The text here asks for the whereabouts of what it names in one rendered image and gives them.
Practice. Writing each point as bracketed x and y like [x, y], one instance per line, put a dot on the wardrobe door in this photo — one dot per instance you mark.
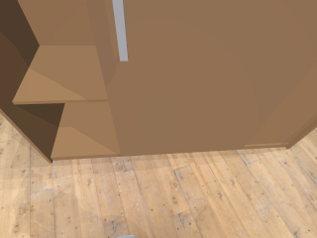
[295, 113]
[201, 75]

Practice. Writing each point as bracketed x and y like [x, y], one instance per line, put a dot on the handle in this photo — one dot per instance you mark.
[120, 24]

